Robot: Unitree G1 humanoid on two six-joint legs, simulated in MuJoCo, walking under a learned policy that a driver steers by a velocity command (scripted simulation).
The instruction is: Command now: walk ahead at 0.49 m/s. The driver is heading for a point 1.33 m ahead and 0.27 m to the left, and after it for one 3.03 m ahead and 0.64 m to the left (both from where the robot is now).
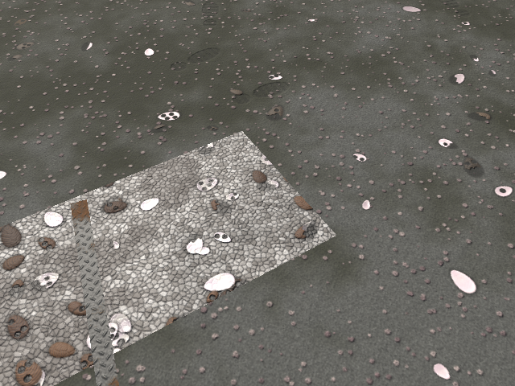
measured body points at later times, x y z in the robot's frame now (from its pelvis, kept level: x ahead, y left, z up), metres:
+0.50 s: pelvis +0.27 -0.08 +0.00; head +0.29 -0.09 +0.45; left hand +0.30 +0.20 -0.12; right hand +0.38 -0.34 -0.14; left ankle +0.25 +0.09 -0.65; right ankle +0.29 -0.17 -0.74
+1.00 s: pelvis +0.51 +0.05 -0.01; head +0.54 +0.07 +0.44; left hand +0.50 +0.34 -0.13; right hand +0.72 -0.16 -0.12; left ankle +0.53 +0.12 -0.74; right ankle +0.51 -0.14 -0.64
